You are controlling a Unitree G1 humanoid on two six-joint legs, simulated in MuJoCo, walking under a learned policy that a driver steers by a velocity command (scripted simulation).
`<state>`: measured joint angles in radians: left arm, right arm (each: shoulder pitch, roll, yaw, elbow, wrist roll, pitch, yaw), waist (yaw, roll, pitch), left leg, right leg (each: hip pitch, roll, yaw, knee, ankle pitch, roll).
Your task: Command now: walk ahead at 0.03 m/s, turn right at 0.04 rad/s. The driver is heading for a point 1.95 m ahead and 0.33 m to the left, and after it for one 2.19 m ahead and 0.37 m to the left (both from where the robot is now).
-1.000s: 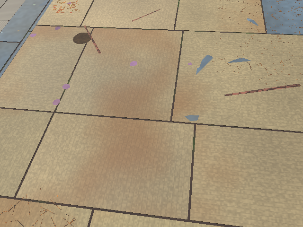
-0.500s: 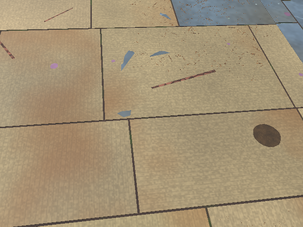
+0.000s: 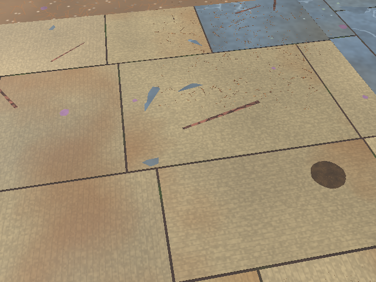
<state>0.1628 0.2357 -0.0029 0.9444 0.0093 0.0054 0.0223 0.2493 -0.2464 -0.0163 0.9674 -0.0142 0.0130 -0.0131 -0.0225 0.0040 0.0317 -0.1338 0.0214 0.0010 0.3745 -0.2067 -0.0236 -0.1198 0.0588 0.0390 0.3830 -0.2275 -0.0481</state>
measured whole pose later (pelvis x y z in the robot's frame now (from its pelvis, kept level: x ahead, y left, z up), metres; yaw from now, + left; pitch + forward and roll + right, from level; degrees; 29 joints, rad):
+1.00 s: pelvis +0.01 +0.01 +0.00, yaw +1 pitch -1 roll +0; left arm 0.28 0.16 -0.01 1.16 0.01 0.00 0.05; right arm 0.28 -0.16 0.01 1.17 -0.01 0.01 -0.04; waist 0.00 0.00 0.03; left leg -0.15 0.00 -0.01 0.40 -0.23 0.00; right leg -0.12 0.04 0.04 0.39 -0.24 -0.03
